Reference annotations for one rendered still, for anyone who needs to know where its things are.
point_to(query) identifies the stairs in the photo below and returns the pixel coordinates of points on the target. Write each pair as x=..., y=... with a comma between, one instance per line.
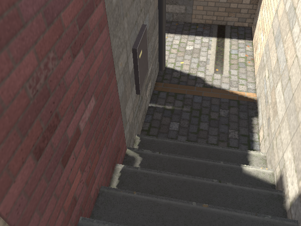
x=136, y=210

